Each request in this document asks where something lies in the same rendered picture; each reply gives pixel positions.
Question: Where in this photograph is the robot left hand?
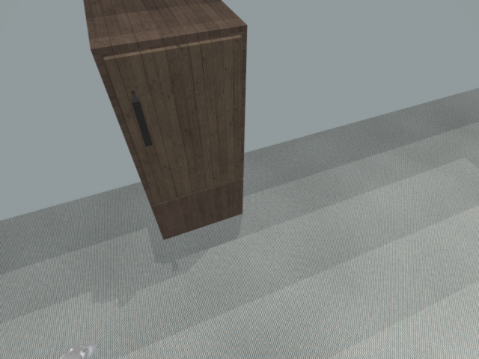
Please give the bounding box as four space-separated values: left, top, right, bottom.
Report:
60 343 98 359

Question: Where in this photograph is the handle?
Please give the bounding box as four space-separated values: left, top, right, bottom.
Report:
131 91 153 147

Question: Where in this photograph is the cupboard door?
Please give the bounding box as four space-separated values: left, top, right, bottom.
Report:
103 35 242 204

